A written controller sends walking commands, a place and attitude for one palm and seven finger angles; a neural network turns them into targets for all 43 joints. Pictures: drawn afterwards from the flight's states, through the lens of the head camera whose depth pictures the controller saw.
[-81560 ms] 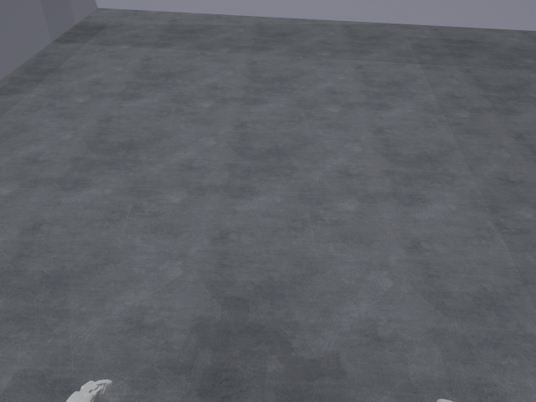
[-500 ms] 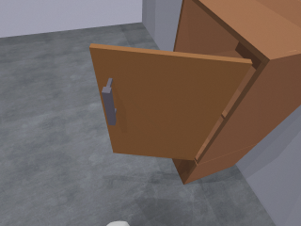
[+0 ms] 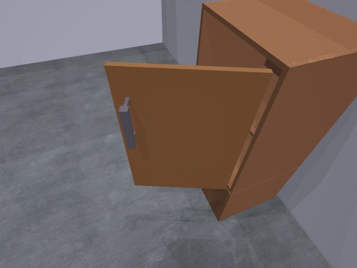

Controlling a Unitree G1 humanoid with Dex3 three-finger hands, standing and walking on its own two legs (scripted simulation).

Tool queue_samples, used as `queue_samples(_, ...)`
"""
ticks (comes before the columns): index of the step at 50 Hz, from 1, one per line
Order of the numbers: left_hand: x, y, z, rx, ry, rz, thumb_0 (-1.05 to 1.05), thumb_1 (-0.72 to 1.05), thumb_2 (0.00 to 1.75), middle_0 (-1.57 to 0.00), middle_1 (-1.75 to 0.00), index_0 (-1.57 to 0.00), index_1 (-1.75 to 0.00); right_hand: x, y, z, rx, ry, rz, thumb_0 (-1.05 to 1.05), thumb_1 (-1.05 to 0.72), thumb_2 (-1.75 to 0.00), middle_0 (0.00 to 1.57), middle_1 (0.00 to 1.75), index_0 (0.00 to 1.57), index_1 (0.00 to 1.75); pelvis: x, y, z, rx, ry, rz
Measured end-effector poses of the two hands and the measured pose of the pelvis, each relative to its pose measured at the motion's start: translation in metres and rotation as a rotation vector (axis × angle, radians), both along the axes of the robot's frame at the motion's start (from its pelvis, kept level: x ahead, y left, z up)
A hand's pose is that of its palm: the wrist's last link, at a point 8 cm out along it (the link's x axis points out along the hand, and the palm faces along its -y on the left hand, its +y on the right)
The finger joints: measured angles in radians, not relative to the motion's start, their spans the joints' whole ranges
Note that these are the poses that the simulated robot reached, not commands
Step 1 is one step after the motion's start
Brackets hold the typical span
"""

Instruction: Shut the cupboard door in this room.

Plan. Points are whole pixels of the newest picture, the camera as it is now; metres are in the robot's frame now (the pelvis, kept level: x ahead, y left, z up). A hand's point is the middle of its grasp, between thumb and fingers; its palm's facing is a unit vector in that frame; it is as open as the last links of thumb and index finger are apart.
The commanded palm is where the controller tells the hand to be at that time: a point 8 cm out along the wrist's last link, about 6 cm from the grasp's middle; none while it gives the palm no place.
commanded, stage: come to a stop and stand still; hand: left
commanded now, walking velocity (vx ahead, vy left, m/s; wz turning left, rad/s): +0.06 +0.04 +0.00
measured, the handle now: (129, 124) +0.48 +0.18 +0.02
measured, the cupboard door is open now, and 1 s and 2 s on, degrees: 66 66 66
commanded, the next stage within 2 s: look again from close up in 0.38 s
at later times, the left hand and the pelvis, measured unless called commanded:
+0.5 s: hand out of the picture +0.00 +0.20 -0.18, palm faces +0.03 -0.99 -0.17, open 7.3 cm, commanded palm none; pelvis +0.01 +0.04 +0.00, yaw +0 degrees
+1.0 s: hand out of the picture -0.01 +0.20 -0.18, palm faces +0.01 -0.98 -0.19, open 7.4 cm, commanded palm none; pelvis +0.00 +0.03 +0.00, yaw +0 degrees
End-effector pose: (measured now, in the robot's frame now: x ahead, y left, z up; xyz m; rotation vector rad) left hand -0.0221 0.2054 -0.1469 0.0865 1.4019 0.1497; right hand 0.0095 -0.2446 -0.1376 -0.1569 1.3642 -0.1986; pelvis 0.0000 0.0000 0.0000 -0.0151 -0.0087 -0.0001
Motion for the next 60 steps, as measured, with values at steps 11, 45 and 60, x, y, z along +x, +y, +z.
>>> queue_samples(11,0.002,0.029,-0.016,-0.017,0.062,-0.006,0.00,0.90,0.90,-0.20,-0.30,-0.20,-0.30,-0.025,0.047,-0.001,-0.004,0.074,0.000,0.01,-0.92,-0.89,0.20,0.30,0.20,0.30,0.007,0.025,-0.005,0.023,-0.014,-0.012)
queue_samples(45,0.003,0.048,0.002,0.054,0.018,-0.032,0.00,0.91,0.90,-0.20,-0.30,-0.20,-0.30,-0.004,0.059,-0.015,0.053,-0.019,0.052,0.02,-0.94,-0.89,0.20,0.30,0.20,0.30,0.000,0.038,-0.004,0.018,-0.011,-0.003)
queue_samples(60,0.110,0.052,0.071,0.156,-0.585,0.060,0.03,0.93,0.90,-0.21,-0.31,-0.22,-0.31,0.028,0.023,0.008,-0.027,-0.297,0.073,0.02,-0.93,-0.89,0.20,0.30,0.20,0.30,-0.001,0.013,-0.008,0.034,0.015,0.014)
